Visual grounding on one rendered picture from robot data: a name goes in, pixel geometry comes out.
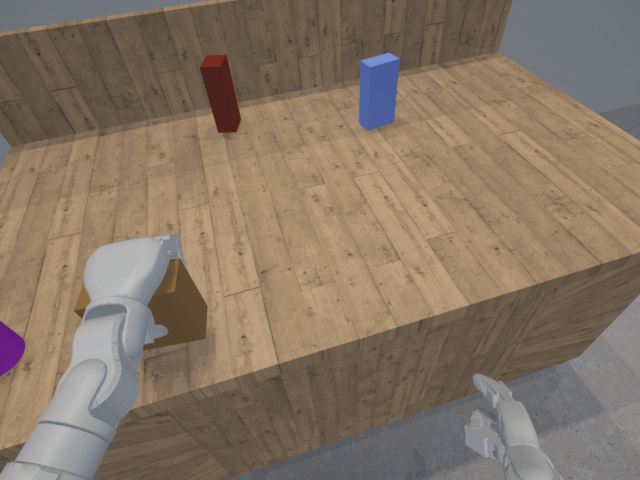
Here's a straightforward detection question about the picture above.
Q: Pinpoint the sponge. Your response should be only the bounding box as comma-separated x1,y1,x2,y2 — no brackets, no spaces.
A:
74,258,208,351

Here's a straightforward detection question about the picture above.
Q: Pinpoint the left robot hand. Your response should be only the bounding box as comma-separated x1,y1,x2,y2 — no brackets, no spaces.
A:
84,234,186,345

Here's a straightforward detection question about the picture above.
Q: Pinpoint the robot right forearm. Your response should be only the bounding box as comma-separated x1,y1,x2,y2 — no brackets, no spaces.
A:
503,445,564,480

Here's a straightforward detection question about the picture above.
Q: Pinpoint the right robot hand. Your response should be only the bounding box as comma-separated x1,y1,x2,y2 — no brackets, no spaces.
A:
464,374,540,464

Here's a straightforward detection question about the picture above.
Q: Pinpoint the table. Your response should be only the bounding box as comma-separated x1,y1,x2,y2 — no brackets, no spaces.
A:
0,0,640,480

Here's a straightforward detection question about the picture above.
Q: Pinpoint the robot left forearm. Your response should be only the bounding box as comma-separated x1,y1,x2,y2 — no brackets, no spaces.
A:
0,296,149,480

